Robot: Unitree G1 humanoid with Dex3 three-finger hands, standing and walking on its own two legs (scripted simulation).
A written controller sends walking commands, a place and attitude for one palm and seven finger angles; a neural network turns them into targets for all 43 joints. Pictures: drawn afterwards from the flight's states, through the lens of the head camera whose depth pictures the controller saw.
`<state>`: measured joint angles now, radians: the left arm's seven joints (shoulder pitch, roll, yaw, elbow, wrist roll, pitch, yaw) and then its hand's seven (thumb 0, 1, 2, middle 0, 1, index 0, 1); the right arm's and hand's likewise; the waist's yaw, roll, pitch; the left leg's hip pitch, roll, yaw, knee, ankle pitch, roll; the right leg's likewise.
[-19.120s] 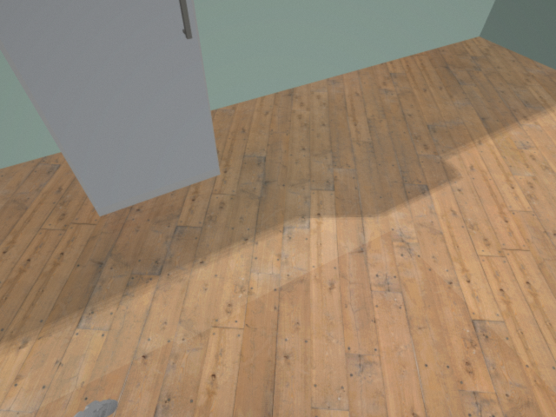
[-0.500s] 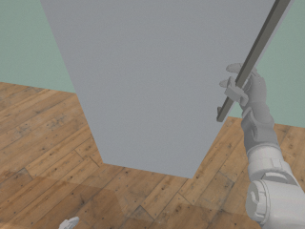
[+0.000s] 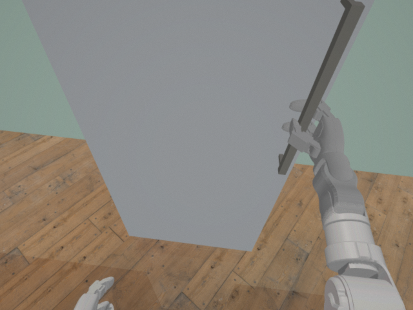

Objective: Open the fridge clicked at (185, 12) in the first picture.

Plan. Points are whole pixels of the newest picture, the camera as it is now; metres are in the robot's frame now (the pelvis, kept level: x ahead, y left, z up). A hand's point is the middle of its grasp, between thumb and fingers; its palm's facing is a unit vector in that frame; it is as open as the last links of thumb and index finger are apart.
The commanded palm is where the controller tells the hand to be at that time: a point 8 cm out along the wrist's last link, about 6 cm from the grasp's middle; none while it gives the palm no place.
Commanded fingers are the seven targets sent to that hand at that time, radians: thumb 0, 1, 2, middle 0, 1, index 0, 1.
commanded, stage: pull the door a little, standing still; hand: right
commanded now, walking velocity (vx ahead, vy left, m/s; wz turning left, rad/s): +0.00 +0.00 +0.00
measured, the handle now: (306, 106) +0.47 -0.15 +0.18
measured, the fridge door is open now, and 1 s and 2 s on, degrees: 0 19 48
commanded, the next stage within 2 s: walk backward, drawing the door open in 0.34 s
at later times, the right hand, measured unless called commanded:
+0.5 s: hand (294, 164) +0.34 -0.12 +0.15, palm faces -0.03 +1.00 -0.08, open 6.3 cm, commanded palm +0.31 -0.17 +0.14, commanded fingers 0.00 -0.90 -0.90 0.45 1.40 0.45 1.40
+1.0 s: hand (279, 209) +0.26 -0.08 +0.14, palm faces +0.10 +0.98 -0.19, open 6.2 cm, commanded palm +0.22 -0.13 +0.14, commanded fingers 0.00 -0.90 -0.90 0.45 1.40 0.45 1.40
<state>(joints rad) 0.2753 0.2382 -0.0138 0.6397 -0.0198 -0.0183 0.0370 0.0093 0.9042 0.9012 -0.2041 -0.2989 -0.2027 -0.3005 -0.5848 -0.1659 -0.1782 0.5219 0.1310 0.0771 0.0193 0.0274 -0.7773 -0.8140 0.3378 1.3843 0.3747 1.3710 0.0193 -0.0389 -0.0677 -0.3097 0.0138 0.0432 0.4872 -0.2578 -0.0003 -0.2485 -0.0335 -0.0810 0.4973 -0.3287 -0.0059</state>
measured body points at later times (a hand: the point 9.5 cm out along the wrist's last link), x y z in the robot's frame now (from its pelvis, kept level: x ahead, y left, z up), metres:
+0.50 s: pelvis +0.05 +0.00 +0.01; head +0.05 +0.02 +0.46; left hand +0.18 +0.24 -0.09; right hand +0.34 -0.17 +0.15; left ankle -0.01 +0.12 -0.73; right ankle -0.05 -0.12 -0.73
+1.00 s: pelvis +0.01 +0.04 +0.00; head +0.05 +0.07 +0.44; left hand +0.22 +0.23 -0.10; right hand +0.25 -0.13 +0.15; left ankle -0.01 +0.12 -0.74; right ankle +0.03 -0.08 -0.73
